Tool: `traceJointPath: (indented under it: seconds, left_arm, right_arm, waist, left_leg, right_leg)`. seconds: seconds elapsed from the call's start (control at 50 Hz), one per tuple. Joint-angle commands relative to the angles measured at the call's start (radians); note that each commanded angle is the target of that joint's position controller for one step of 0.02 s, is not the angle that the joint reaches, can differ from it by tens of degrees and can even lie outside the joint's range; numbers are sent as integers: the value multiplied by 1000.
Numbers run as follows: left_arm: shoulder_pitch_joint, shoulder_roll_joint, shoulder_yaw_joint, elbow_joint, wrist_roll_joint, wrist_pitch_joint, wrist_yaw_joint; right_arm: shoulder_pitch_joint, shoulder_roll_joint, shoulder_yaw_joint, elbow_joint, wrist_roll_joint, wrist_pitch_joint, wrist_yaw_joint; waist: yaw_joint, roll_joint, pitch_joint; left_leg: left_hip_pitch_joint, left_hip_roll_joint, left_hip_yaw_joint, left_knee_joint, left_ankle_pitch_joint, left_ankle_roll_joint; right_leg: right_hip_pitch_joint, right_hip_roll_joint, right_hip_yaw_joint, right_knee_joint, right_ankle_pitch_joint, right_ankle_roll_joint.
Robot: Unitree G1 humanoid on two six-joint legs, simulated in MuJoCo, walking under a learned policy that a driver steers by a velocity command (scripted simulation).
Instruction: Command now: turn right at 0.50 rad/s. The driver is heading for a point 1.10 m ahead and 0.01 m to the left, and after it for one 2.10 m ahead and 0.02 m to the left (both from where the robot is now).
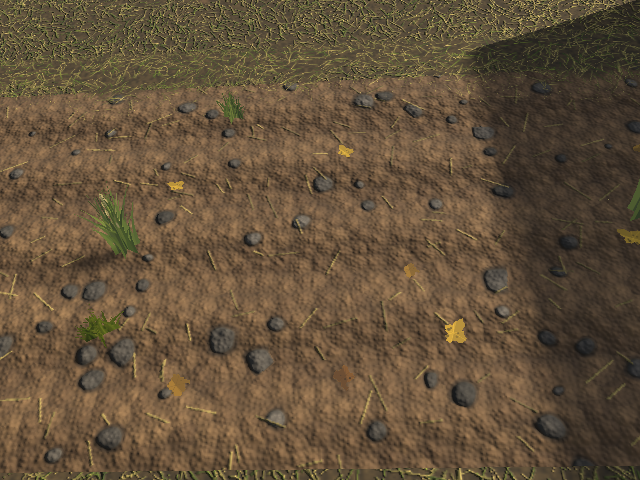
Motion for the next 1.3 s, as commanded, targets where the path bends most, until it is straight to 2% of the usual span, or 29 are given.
traceJointPath:
  seconds: [0.02, 0.08, 0.16, 0.26, 0.34, 0.36, 0.38, 0.4, 0.42, 0.44, 0.52, 0.6, 0.68, 0.74, 0.76, 0.78, 0.8, 0.82, 0.84, 0.88, 0.92, 1.0, 1.12, 1.16, 1.2, 1.24, 1.26, 1.28, 1.3]
  left_arm:
    - [-57, 159, 34, -82, -20, -21, 19]
    - [-23, 169, 38, -83, -15, -10, 28]
    - [5, 185, 43, -81, -25, -11, 32]
    - [-2, 201, 46, -93, -20, -21, 20]
    - [-28, 148, 26, -111, -18, -20, 15]
    - [-20, 95, 8, -108, -11, -26, 15]
    - [-6, 11, -17, -110, -1, -34, 11]
    - [-24, 36, -9, -166, -28, -51, 14]
    - [-34, 130, 11, -158, -35, -65, 14]
    - [-39, 162, 21, -149, -26, -75, 6]
    - [-138, 96, 10, -170, 3, -112, -12]
    - [-224, 23, -17, -201, -4, -125, -29]
    - [-223, 75, -1, -212, -24, -127, -35]
    - [-44, 140, 34, -171, -22, -126, -15]
    - [120, 202, 52, -152, -7, -125, -2]
    - [209, 289, 71, -126, 11, -109, -6]
    - [185, 206, 52, -121, 9, -109, -15]
    - [128, 139, 33, -126, 1, -110, -15]
    - [75, 104, 22, -128, 3, -111, -15]
    - [13, 62, 11, -117, 16, -111, -16]
    - [1, 65, 17, -104, 11, -121, -15]
    - [3, 106, 32, -77, 6, -128, -11]
    - [68, 166, 46, -42, -13, -109, -2]
    - [88, 186, 52, -31, -22, -95, -1]
    - [95, 220, 61, -32, -27, -79, 5]
    - [86, 222, 57, -41, -31, -64, 13]
    - [117, 168, 34, -59, -3, -70, 16]
    - [215, 34, -11, -120, 22, -99, -4]
    - [80, 139, 6, -131, -16, -133, -16]
  right_arm:
    - [-41, -80, -24, -65, -1, -21, -7]
    - [-38, -63, -19, -63, 10, -29, -6]
    - [-93, -69, -15, -76, 19, -52, 16]
    - [-97, -76, -11, -78, 27, -113, 48]
    - [43, -81, -17, -26, 35, -145, 55]
    - [123, -93, -20, -1, 26, -150, 52]
    - [235, -127, -21, 22, 6, -153, 49]
    - [302, -229, -42, 53, -21, -151, 62]
    - [252, -170, -28, 39, -1, -156, 69]
    - [213, -117, -9, 25, 18, -157, 68]
    - [233, -100, 7, 17, 20, -137, 57]
    - [272, -133, -1, 22, 27, -116, 35]
    - [317, -150, -5, 22, 39, -104, 33]
    - [296, -115, 6, 5, 32, -102, 31]
    - [276, -50, 27, -22, 13, -105, 36]
    - [373, 37, 51, -65, 35, -118, 29]
    - [384, -58, 30, -47, 57, -119, 26]
    - [319, -109, 14, -50, 59, -115, 29]
    - [289, -101, 13, -45, 50, -109, 30]
    - [253, -71, 11, -53, 38, -97, 39]
    - [232, -33, 18, -69, 38, -83, 49]
    - [154, -18, 28, -120, 27, -76, 63]
    - [-41, -11, 44, -200, 29, -86, 103]
    - [-71, -28, 39, -226, 29, -84, 113]
    - [-31, -66, 19, -236, 26, -78, 115]
    - [225, -151, -32, -179, 31, -67, 101]
    - [371, -230, -62, -147, 35, -52, 78]
    - [309, -324, -64, -167, 38, -65, 77]
    - [342, -227, -39, -191, 31, -78, 82]
  waist:
    - [-20, -125, -124]
    - [-9, -134, -134]
    - [30, -191, -76]
    - [39, -200, -55]
    - [-40, -172, -72]
    - [-68, -141, -105]
    - [-91, 10, -155]
    - [-75, 220, -92]
    - [-66, 157, 8]
    - [-53, 127, 50]
    - [-75, 92, 19]
    - [-93, 109, -5]
    - [-69, 117, -21]
    - [43, 96, -95]
    - [120, -1, -225]
    - [85, -322, -368]
    - [75, -301, -292]
    - [69, -224, -163]
    - [47, -166, -104]
    - [9, -156, -39]
    - [-6, -149, -22]
    - [-11, -96, 3]
    - [47, -64, 45]
    - [41, -69, 42]
    - [-2, -108, -21]
    - [-150, -102, -167]
    - [-197, 18, -259]
    - [-52, 243, -376]
    - [-150, 103, -441]
  left_leg:
    - [-164, 17, -76, 96, 75, -28]
    - [-151, 5, -75, -8, 128, -45]
    - [-119, 8, -79, -247, 192, -43]
    - [30, -13, -71, -449, 168, -14]
    - [315, -11, -32, -638, 299, 32]
    - [436, 52, -74, -649, 287, 58]
    - [563, 218, -279, -713, 146, 118]
    - [587, 369, -677, -839, -141, 273]
    - [537, 398, -730, -868, -268, 325]
    - [515, 353, -638, -866, -220, 305]
    - [466, 224, -419, -886, 137, 261]
    - [341, 153, -281, -861, 340, 242]
    - [294, 197, -339, -820, 350, 223]
    - [223, 140, -311, -633, 444, 156]
    - [101, 73, -245, -352, 339, 116]
    - [-168, -45, -124, -29, -42, 69]
    - [-279, 15, -153, 147, -80, 63]
    - [-321, 59, -150, 200, 9, 71]
    - [-291, 90, -132, 194, 86, 69]
    - [-239, 132, -125, 144, 172, 67]
    - [-222, 145, -107, 120, 215, 60]
    - [-255, 148, -101, -47, 357, 37]
    - [-187, 114, -1, -342, 511, 75]
    - [-174, 90, 29, -385, 452, 104]
    - [-62, 20, 88, -393, 346, 146]
    - [308, -61, 110, -453, 354, 211]
    - [618, 66, -106, -460, 356, 267]
    - [905, 315, -708, -583, 138, 463]
    - [910, 343, -830, -719, 20, 452]
  right_leg:
    - [209, -245, 296, -163, 577, -174]
    - [238, -221, 295, -163, 544, -174]
    - [176, -196, 397, -280, -132, -176]
    - [90, -179, 459, -268, -201, -180]
    - [-44, -116, 462, -179, -238, -130]
    - [-108, -85, 412, -90, -246, -94]
    - [-212, 11, 271, 199, -277, -36]
    - [-463, 96, 163, 389, -357, -10]
    - [-567, 19, 172, 517, -320, -2]
    - [-591, -29, 141, 549, -219, 3]
    - [-518, -76, 50, 424, -2, 46]
    - [-292, -13, -9, 123, 118, 96]
    - [-111, 3, 18, -3, 211, 95]
    - [183, -27, 31, -75, 183, 37]
    - [416, -187, 181, -72, 104, -24]
    - [641, -425, 597, -183, -159, -155]
    - [556, -442, 726, -257, -320, -181]
    - [450, -406, 579, -261, -271, -152]
    - [355, -354, 440, -271, -131, -130]
    - [224, -287, 264, -316, 64, -110]
    - [171, -276, 169, -352, 174, -119]
    - [161, -279, 32, -389, 314, -137]
    - [223, -277, -128, -377, 383, -96]
    - [291, -294, -158, -324, 510, -79]
    - [341, -295, -192, -182, 857, -59]
    - [237, -255, -233, 178, 972, -17]
    - [-22, -209, -231, 497, 576, 27]
    - [-441, 1, -94, 833, -316, 78]
    - [-538, -15, 92, 903, -296, 64]
Keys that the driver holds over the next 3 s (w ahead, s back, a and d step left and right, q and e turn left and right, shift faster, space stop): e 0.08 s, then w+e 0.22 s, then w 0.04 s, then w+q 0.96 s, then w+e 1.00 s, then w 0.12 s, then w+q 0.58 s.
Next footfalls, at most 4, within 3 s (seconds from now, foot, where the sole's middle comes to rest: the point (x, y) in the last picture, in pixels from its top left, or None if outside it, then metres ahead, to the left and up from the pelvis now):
0.36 left None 0.12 0.13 -0.78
0.76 right None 0.31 -0.17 -0.78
1.26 left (319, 410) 0.60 0.10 -0.78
1.80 right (379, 273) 0.95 -0.04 -0.78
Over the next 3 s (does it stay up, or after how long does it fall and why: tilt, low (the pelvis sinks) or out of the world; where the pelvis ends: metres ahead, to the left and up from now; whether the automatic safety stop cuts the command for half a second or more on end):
stays up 1.40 -0.03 0.01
